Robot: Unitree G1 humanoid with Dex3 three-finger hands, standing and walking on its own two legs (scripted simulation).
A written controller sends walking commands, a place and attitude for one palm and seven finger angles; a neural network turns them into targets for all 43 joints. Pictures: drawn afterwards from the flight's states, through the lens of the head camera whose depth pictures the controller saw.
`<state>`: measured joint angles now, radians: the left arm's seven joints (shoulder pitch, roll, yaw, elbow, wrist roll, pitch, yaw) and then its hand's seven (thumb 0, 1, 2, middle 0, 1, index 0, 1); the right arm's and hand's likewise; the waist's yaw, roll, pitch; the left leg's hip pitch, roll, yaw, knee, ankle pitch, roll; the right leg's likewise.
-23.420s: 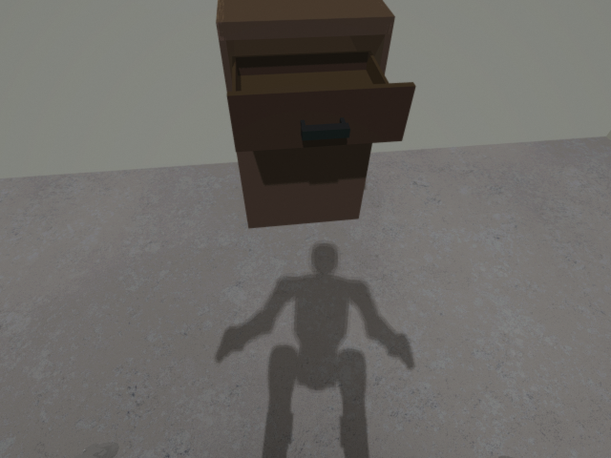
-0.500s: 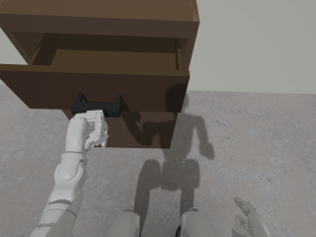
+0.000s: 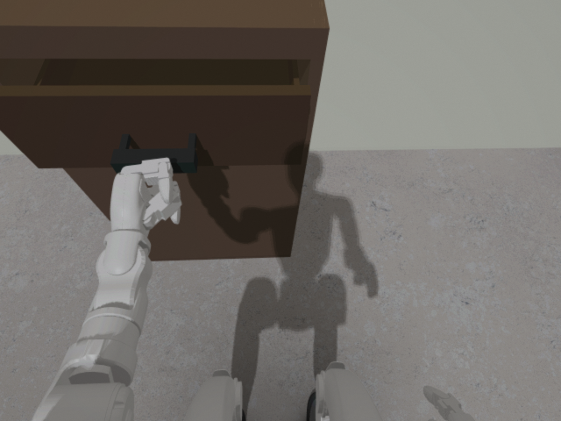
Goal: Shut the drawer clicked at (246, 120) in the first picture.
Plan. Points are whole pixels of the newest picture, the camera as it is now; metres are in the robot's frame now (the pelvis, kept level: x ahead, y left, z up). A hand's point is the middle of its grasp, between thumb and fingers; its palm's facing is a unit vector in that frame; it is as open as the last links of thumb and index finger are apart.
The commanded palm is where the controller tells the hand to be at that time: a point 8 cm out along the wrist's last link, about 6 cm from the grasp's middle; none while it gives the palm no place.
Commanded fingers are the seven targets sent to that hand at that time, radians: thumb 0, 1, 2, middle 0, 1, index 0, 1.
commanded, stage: push the drawer shut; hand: left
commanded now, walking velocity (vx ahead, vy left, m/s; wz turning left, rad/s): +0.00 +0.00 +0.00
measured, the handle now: (157, 150) +0.50 +0.18 +0.04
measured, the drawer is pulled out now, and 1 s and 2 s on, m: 0.07 0.00 0.00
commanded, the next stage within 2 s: pull the fist back off the drawer in 0.88 s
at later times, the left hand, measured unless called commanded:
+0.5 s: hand (181, 158) +0.48 +0.15 +0.04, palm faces +0.04 -1.00 -0.04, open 3.4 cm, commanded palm +0.46 +0.19 +0.04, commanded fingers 0.00 0.90 0.90 -1.40 -1.60 -1.40 -1.60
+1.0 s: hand (173, 157) +0.49 +0.16 +0.03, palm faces +0.03 -1.00 -0.06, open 2.8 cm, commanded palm +0.52 +0.19 +0.04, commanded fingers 0.00 0.90 0.90 -1.40 -1.60 -1.40 -1.60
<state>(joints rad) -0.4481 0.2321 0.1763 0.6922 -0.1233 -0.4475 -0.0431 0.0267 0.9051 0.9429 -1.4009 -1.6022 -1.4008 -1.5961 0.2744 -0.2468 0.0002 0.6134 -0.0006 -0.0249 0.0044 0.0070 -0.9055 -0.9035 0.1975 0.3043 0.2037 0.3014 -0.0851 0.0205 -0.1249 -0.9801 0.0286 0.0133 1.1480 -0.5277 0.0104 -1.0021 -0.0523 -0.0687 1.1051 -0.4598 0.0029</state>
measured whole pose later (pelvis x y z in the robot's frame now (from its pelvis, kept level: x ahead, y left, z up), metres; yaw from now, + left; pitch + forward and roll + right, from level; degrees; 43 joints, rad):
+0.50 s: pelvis -0.01 +0.00 -0.01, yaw -1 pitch +24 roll -2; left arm -0.76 0.35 0.31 1.05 -0.08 -0.51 -0.08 0.05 0.90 0.94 -1.40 -1.60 -1.40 -1.60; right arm 0.33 -0.25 0.01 0.63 -0.03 0.01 0.01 0.00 -0.91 -0.90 0.20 0.30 0.20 0.30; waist -0.15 0.02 -0.12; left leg -1.06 0.04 0.01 1.17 -0.52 0.01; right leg -1.08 -0.04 -0.07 1.12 -0.44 0.00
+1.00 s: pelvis -0.03 +0.01 -0.02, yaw +0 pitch +25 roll -3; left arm -0.94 0.44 0.29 1.22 -0.05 -0.53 -0.08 -0.05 0.69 1.02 -1.40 -1.60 -1.40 -1.60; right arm 0.33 -0.26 0.05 0.65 -0.04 -0.02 0.00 0.00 -0.91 -0.90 0.20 0.30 0.20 0.30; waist -0.20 0.02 -0.11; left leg -1.17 0.03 -0.02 1.23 -0.50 0.02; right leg -1.16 -0.05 -0.10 1.14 -0.41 0.00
